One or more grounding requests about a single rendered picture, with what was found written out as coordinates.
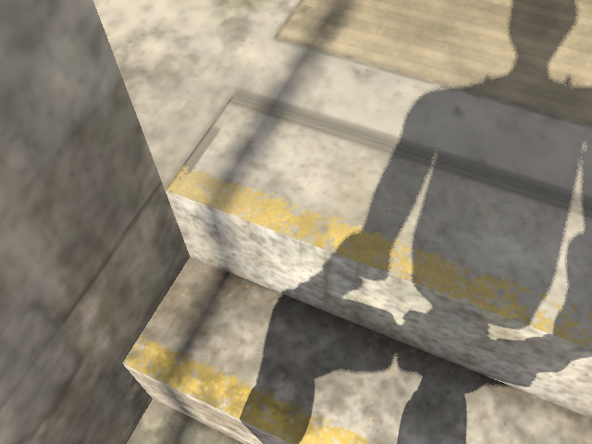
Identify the stairs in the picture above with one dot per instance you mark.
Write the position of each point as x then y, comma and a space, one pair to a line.
265, 339

